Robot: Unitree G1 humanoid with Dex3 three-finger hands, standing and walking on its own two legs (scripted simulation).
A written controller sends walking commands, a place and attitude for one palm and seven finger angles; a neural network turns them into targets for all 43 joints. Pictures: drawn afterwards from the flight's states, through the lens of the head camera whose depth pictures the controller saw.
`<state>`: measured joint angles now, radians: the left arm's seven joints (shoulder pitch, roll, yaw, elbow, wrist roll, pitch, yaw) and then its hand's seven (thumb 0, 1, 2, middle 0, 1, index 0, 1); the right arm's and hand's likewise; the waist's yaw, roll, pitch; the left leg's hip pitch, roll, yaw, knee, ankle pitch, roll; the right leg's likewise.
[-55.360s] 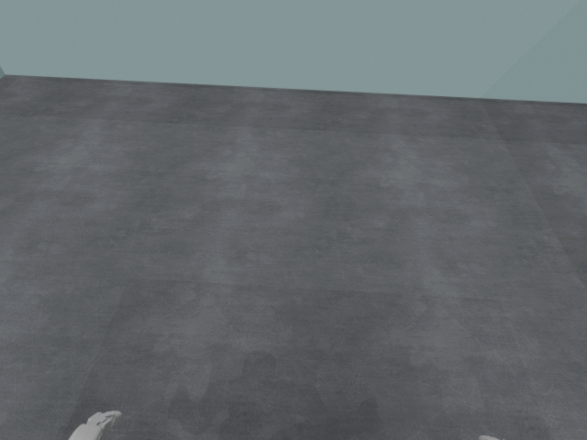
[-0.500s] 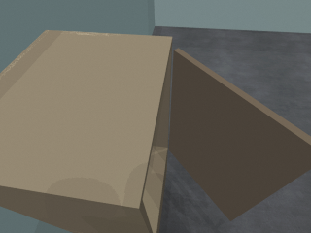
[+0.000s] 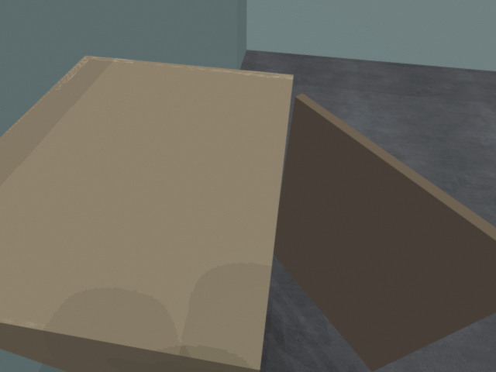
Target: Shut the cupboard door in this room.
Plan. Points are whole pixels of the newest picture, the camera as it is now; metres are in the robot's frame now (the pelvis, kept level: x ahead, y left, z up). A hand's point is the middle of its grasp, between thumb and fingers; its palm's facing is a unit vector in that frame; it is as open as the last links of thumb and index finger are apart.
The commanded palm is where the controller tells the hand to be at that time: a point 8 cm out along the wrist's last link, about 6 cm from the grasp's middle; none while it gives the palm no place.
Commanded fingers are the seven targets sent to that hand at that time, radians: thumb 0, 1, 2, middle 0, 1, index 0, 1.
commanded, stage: come to a stop and stand still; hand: left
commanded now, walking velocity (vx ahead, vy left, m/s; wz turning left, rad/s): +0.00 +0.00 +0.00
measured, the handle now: (456, 285) +0.28 -0.32 +0.00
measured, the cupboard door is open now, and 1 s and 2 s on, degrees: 45 45 45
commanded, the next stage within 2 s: look again from close up in 0.32 s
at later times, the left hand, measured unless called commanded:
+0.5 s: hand out of the picture +0.00 +0.19 -0.18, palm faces +0.00 -0.98 -0.22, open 7.3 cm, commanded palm none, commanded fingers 0.00 0.90 0.90 -0.20 -0.30 -0.20 -0.30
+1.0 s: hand out of the picture +0.01 +0.20 -0.17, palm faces -0.02 -0.97 -0.23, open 7.4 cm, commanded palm none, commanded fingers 0.00 0.90 0.90 -0.20 -0.30 -0.20 -0.30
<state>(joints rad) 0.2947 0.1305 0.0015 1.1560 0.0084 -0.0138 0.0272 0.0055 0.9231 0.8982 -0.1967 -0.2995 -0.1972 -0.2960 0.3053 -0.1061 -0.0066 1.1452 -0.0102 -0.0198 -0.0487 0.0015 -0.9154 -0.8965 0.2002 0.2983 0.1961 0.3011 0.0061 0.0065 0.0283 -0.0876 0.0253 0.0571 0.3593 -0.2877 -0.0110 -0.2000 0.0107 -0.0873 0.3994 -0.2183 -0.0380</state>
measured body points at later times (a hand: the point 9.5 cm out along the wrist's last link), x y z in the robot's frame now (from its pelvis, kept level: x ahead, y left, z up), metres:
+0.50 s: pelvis +0.00 +0.01 -0.01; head +0.03 +0.01 +0.44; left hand +0.01 +0.24 -0.16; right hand -0.01 -0.20 -0.17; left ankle -0.06 +0.12 -0.74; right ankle +0.00 -0.09 -0.74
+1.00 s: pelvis -0.03 +0.02 -0.01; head -0.01 +0.00 +0.44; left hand +0.01 +0.25 -0.15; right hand -0.02 -0.20 -0.17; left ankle -0.06 +0.12 -0.74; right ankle +0.00 -0.09 -0.74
